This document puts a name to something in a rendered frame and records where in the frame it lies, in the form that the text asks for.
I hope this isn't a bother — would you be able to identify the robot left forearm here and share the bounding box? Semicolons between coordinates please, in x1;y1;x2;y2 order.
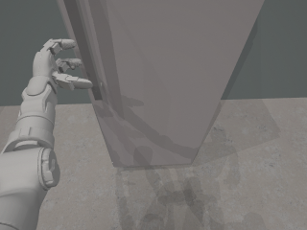
0;76;58;155

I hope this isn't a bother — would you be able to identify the handle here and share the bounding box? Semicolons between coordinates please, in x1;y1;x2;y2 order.
63;0;104;101

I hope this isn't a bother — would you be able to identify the fridge door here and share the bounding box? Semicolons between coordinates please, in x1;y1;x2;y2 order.
58;0;265;168

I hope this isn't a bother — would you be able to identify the left robot hand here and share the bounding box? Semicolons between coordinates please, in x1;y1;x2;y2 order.
33;38;93;91

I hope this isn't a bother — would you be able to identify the left robot upper arm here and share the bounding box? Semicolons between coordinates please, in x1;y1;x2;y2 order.
0;147;60;230

